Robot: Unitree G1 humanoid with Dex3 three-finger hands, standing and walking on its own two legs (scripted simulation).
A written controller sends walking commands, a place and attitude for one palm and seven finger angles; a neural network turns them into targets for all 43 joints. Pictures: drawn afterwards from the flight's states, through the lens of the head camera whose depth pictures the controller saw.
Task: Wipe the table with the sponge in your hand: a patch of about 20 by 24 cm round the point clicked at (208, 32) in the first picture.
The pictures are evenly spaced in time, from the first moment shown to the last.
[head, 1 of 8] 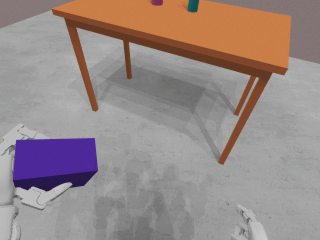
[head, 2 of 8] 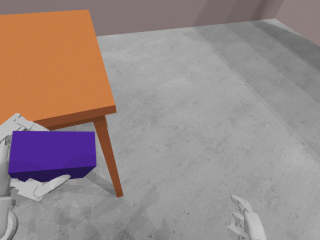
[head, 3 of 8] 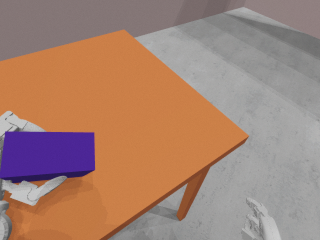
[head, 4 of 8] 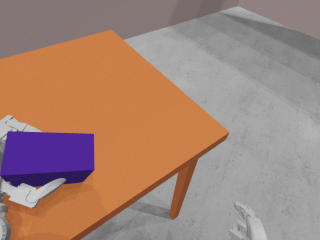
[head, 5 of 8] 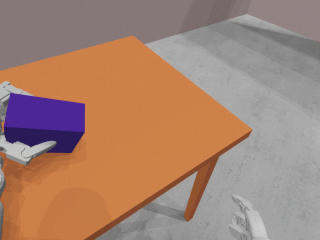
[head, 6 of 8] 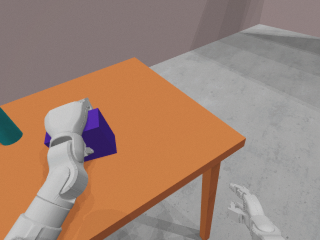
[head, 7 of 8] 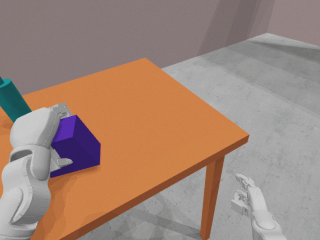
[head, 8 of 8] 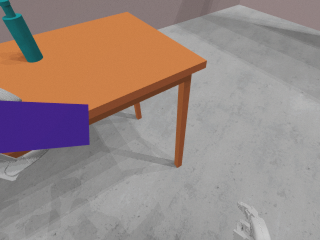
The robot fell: no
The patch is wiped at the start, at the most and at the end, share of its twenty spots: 0.00 0.90 0.90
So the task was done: yes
